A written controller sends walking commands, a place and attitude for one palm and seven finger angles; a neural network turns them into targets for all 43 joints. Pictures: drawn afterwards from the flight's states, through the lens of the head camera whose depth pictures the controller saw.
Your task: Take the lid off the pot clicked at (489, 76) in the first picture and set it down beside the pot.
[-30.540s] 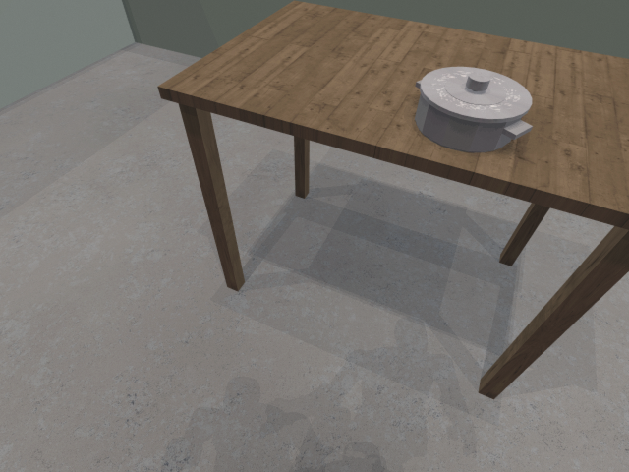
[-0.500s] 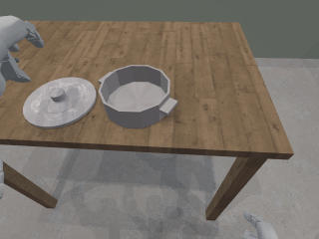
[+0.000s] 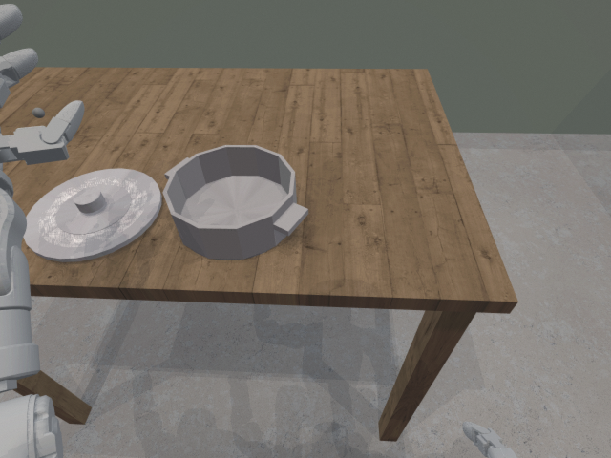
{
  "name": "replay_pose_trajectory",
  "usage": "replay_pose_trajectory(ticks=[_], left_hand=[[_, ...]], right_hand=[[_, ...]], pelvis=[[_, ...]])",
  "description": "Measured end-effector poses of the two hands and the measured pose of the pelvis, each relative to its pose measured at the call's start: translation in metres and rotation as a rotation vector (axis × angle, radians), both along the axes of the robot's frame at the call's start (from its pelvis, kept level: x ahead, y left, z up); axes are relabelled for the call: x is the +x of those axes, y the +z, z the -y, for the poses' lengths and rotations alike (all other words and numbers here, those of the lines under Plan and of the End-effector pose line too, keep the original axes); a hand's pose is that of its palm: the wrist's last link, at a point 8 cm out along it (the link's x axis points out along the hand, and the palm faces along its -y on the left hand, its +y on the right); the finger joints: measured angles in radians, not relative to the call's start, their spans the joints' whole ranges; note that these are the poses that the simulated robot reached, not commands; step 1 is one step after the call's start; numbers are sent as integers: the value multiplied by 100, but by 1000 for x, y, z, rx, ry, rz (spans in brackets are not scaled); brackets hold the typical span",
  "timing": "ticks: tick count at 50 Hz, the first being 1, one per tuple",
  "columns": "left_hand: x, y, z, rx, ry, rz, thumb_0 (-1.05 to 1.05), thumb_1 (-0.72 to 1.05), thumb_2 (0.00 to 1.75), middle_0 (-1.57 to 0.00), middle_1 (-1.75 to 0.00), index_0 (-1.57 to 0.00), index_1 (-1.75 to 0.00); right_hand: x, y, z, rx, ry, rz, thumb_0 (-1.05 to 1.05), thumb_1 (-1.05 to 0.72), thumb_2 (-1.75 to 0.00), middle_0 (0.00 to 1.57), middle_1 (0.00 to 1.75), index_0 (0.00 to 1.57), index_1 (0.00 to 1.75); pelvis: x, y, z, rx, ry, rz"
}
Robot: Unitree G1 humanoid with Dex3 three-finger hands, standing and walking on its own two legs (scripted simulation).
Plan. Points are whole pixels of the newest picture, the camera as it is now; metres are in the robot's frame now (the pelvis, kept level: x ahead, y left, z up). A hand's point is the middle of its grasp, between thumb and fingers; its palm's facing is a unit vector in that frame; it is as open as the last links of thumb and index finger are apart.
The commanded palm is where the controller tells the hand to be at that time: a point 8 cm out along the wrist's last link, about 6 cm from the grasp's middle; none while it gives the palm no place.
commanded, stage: draw the hand back to the body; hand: left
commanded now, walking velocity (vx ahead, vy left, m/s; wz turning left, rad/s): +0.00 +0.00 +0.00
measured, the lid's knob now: (89, 200) +0.46 +0.37 +0.09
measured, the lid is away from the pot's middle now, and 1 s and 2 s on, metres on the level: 0.23 0.23 0.23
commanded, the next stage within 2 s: step back with the hand held close in 1.32 s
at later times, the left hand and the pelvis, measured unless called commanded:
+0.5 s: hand (4, 178) +0.27 +0.26 +0.29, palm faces +0.52 -0.83 -0.20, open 7.9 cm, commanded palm +0.22 +0.29 +0.28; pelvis +0.00 -0.02 +0.00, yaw +1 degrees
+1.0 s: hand out of the picture +0.20 +0.25 +0.28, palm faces +0.48 -0.84 -0.27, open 7.4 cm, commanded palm +0.14 +0.29 +0.27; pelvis -0.01 +0.00 +0.00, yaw +1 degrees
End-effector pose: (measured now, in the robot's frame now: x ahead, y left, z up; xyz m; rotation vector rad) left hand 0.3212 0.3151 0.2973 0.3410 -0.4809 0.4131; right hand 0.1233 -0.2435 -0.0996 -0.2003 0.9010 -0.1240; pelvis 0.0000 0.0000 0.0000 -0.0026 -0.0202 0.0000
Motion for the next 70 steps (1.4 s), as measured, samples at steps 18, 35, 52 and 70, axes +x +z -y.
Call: replay_pose_trajectory(ticks=[18, 35, 52, 70], left_hand=[[-69, -8, 22, 20, 42, 72, 1, 53, 91, -32, -38, -32, -38], [-122, -10, 25, 63, 38, 118, 1, 86, 90, -22, -31, -22, -31], [-170, -17, 26, 130, -10, 121, 1, 89, 90, -21, -31, -21, -30], [-207, -23, 15, 130, 18, 120, 1, 89, 90, -21, -31, -21, -30]], right_hand=[[63, 19, 16, -3, 57, 177, 1, -90, -90, 20, 30, 20, 30], [64, 19, -21, 41, 113, 186, 1, -90, -90, 20, 30, 21, 30], [56, 27, -33, 15, 101, 213, 1, -90, -90, 20, 30, 20, 30], [59, 35, -69, 27, 172, 252, 1, -90, -90, 20, 30, 21, 30]], pelvis=[[1, -2, 23, 8, 17, 25], [-6, 0, 16, 4, 21, 52], [-10, 1, -4, -7, 17, 72], [-21, 1, -18, -18, 32, 86]])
